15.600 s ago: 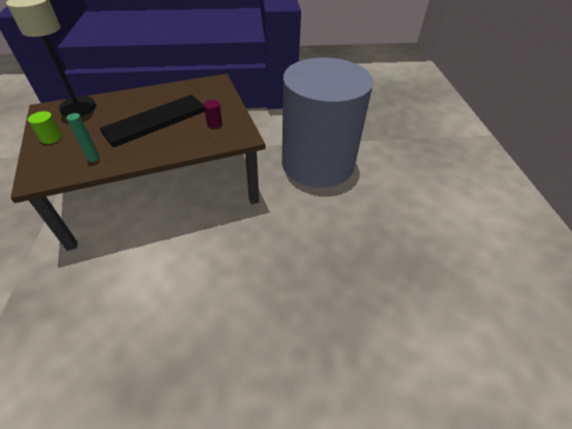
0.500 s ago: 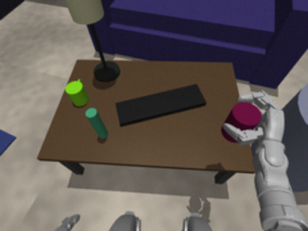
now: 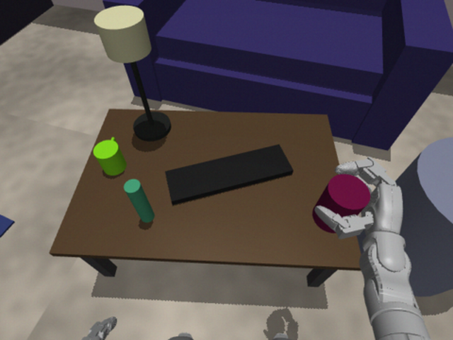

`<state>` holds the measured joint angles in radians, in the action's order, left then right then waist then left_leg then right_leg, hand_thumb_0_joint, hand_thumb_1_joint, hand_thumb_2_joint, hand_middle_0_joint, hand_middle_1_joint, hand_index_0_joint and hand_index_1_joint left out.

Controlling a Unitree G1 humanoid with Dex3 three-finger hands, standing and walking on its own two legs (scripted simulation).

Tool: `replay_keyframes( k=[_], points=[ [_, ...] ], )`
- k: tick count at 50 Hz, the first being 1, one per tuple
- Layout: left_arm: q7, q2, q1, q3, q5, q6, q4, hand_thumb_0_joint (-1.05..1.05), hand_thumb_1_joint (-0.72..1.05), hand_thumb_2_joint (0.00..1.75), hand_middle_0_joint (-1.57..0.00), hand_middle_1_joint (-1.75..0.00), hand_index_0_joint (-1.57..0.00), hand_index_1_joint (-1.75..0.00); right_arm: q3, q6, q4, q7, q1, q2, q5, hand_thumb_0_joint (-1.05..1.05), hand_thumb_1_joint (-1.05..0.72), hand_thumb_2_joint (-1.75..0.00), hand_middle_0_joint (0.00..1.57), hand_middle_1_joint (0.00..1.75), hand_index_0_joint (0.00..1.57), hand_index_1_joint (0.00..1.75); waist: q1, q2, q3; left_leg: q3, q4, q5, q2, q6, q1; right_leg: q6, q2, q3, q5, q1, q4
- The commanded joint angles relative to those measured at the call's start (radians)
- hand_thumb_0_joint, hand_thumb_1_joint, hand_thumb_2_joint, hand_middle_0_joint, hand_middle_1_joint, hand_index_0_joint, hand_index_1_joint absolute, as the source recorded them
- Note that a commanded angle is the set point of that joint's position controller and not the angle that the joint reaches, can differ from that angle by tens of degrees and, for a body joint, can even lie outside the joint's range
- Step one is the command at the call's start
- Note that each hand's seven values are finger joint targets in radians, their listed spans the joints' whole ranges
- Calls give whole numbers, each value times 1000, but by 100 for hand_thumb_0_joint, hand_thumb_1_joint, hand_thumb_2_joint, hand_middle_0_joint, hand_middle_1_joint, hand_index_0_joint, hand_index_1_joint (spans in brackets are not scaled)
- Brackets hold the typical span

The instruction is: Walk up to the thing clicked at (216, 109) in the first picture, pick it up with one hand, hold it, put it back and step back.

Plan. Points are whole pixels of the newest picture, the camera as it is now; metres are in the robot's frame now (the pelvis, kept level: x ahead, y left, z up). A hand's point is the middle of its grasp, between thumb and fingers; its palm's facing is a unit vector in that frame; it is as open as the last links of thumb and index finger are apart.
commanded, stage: lift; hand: right
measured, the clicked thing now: (338, 204) +0.36 -0.17 +0.03
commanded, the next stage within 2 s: hold in 0.14 s
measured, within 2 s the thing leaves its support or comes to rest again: neither
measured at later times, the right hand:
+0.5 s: hand (348, 200) +0.35 -0.17 +0.06, palm faces +0.17 +0.99 -0.02, open 9.9 cm
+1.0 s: hand (351, 205) +0.34 -0.17 +0.07, palm faces +0.17 +0.99 -0.01, open 9.9 cm
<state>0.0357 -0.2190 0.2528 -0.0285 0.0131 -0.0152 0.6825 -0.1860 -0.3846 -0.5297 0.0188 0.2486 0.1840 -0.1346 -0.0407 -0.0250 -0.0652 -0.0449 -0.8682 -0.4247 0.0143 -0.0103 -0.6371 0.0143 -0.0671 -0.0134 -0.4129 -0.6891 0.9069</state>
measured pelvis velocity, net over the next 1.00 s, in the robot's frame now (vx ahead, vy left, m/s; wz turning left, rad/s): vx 0.00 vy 0.00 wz -0.01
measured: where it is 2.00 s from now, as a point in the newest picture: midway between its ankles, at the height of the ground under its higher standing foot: outside the picture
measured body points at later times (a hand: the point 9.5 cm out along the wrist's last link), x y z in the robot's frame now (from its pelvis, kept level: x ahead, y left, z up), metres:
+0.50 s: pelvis +0.01 +0.00 +0.01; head +0.06 +0.00 +0.46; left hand +0.13 +0.25 -0.10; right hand +0.34 -0.22 +0.06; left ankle +0.00 +0.13 -0.69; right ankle +0.02 -0.13 -0.69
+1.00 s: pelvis +0.00 +0.00 +0.02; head +0.04 +0.00 +0.46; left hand +0.13 +0.24 -0.10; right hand +0.32 -0.22 +0.07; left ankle +0.00 +0.13 -0.69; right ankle +0.02 -0.13 -0.69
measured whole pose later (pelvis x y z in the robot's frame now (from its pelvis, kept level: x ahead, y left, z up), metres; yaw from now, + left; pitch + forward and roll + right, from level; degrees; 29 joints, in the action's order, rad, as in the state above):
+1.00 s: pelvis +0.00 +0.00 +0.02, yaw +0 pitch +6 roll +1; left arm 0.05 -0.21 0.23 -0.02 0.01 -0.01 0.68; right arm -0.13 -0.35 -0.43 0.03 0.15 0.16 -0.14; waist -0.02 -0.02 -0.04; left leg -0.04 -0.75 -0.38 0.02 -0.02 -0.48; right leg 0.01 -0.05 -0.02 -0.37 -0.53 0.79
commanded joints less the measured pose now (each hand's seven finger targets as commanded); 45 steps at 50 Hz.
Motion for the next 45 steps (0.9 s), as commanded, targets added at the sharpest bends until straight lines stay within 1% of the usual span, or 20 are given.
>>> replay_keyframes(
  k=[1,2,5,6,11,12,13,17,20,24,28,31,34,35,36,38,40,41,43,45],
  points=[
    [20,-152,11,-48,-6,-43,-101,0,90,90,-19,-30,-19,-30,-33,-73,234,1,266,128,-16,0,-17,-132,130,145,134,145,-2,15,-305,14,129,304,-28,15,150,-24,35,8,251,224,-126],
    [20,-149,15,-47,-5,-42,-102,0,90,89,-19,-30,-19,-30,-39,-82,302,3,322,154,-14,0,-17,-132,129,145,134,145,2,-4,-344,17,128,315,-28,16,158,-24,34,8,264,245,-126],
    [21,-151,13,-51,-7,-42,-101,0,90,90,-19,-30,-19,-30,-21,-70,240,1,245,120,-12,0,-18,-133,130,145,134,146,1,33,-310,14,141,322,-28,14,174,-25,36,9,268,238,-138],
    [21,-136,0,-40,-7,-41,-106,0,90,89,-19,-30,-19,-30,-31,-76,296,6,289,139,-15,0,-18,-133,130,145,134,145,13,-2,-294,18,146,314,-24,15,182,-24,39,3,259,228,-144],
    [26,-145,10,-48,-7,-35,-98,0,90,90,-19,-30,-19,-30,-17,-65,253,9,222,116,-11,0,-19,-133,129,145,133,145,5,39,-320,18,145,396,-20,10,213,-26,40,1,326,257,-140],
    [26,-142,8,-46,-5,-32,-98,0,90,90,-19,-30,-19,-30,-22,-67,293,8,257,134,-7,0,-18,-133,129,145,134,145,12,11,-317,20,148,396,-17,10,209,-25,41,-2,330,261,-137],
    [25,-139,4,-44,-6,-31,-102,0,90,90,-19,-30,-19,-30,-6,-65,282,6,252,114,-9,0,-17,-131,130,144,134,144,3,7,-299,18,154,382,-18,11,208,-23,41,-1,320,265,-145],
    [24,-145,-9,-49,-5,-30,-104,0,90,90,-20,-30,-20,-30,-21,-62,261,8,211,111,-13,0,-13,-130,129,144,133,144,14,24,-282,11,159,357,-22,11,206,-23,38,5,309,267,-158],
    [23,-143,-21,-48,-6,-30,-115,0,90,90,-20,-30,-20,-31,-1,-71,327,10,260,113,-12,0,-16,-131,130,144,133,144,13,-6,-282,10,165,313,-25,17,198,-18,37,8,277,282,-177],
    [23,-141,-20,-46,-7,-32,-111,0,90,90,-20,-31,-20,-31,-4,-67,319,13,220,107,-17,0,-13,-130,129,144,133,144,21,24,-274,6,170,332,-25,14,221,-20,37,9,294,280,-181],
    [26,-139,-22,-42,-8,-32,-111,0,90,90,-20,-31,-20,-31,7,-58,284,10,203,93,-12,0,-14,-130,129,143,132,143,7,26,-274,6,175,344,-24,13,205,-20,35,9,312,309,-183],
    [25,-143,-27,-43,-8,-32,-116,0,90,90,-20,-31,-20,-31,-7,-58,331,12,217,120,-12,0,-15,-130,130,144,134,144,26,-2,-276,5,182,324,-25,17,215,-17,35,10,303,315,-198],
    [21,-131,-21,-38,-9,-32,-117,0,90,90,-20,-31,-20,-31,20,-62,349,15,208,90,-13,0,-16,-130,129,143,132,143,24,3,-284,3,186,329,-26,18,238,-15,36,10,305,323,-208],
    [23,-138,-28,-42,-11,-35,-118,0,90,90,-20,-31,-20,-31,8,-50,287,15,172,90,-15,0,-17,-130,129,143,133,143,20,35,-244,0,195,313,-27,14,226,-20,37,10,284,296,-210],
    [22,-135,-30,-41,-10,-34,-118,0,90,90,-20,-31,-20,-31,21,-51,320,15,170,85,-14,0,-17,-131,130,144,134,144,25,26,-252,4,195,323,-26,14,240,-19,37,7,289,303,-211],
    [24,-138,-33,-41,-10,-34,-121,0,90,90,-20,-31,-20,-31,5,-53,350,21,203,103,-11,0,-18,-130,130,143,134,143,24,6,-269,4,194,324,-26,16,235,-17,36,7,295,326,-214],
    [23,-140,-36,-40,-10,-36,-120,0,90,90,-20,-31,-20,-31,35,-47,350,19,213,80,-12,0,-18,-129,129,142,133,142,15,-10,-240,0,198,295,-28,18,209,-14,34,12,275,325,-223],
    [23,-139,-35,-41,-9,-38,-118,0,90,90,-20,-31,-20,-31,19,-43,322,19,172,84,-11,0,-18,-129,130,143,133,143,20,13,-248,-1,200,295,-29,17,217,-16,34,12,272,322,-222],
    [24,-139,-37,-39,-10,-37,-122,0,90,90,-20,-31,-20,-30,8,-47,366,21,216,106,-12,0,-18,-129,130,142,133,142,26,-4,-261,-1,203,292,-27,17,227,-13,33,14,271,336,-229],
    [24,-134,-36,-38,-9,-40,-124,0,90,90,-20,-31,-20,-31,29,-42,353,17,186,78,-14,0,-19,-129,130,142,133,142,16,24,-260,0,208,310,-27,14,240,-19,36,10,280,328,-224]
  ],
)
